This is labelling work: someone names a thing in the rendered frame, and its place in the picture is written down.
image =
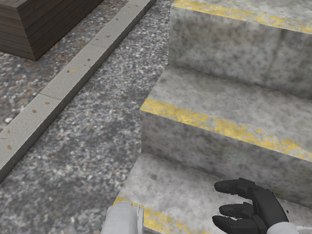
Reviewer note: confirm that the right robot hand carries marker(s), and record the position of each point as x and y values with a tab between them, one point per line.
254	218

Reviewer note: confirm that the robot left thigh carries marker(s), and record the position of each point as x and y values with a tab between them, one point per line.
124	218

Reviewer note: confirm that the robot right forearm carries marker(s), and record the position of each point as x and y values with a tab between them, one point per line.
283	227

